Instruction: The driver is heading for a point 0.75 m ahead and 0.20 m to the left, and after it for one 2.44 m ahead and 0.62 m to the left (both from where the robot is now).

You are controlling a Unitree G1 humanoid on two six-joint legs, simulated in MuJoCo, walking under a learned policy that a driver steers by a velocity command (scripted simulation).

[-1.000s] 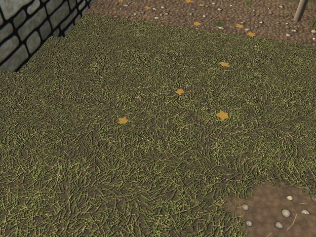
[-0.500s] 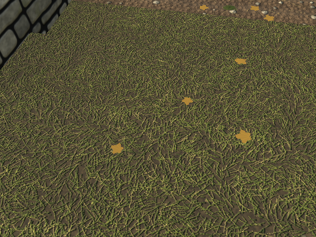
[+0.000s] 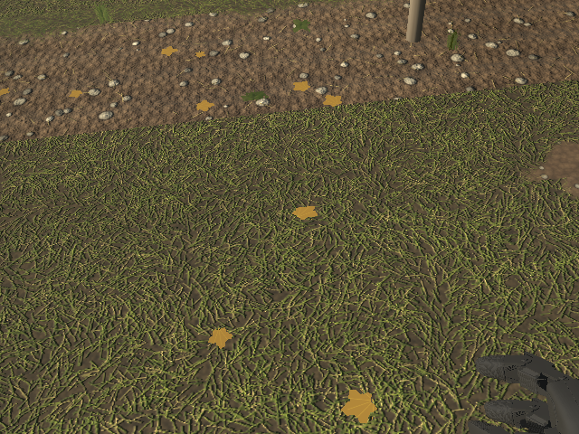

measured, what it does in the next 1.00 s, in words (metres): goes down, turning left: left foot 0.14 m lower, then right foot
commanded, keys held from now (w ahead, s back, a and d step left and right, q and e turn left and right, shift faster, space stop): w+q+shift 0.84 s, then w+e+shift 0.16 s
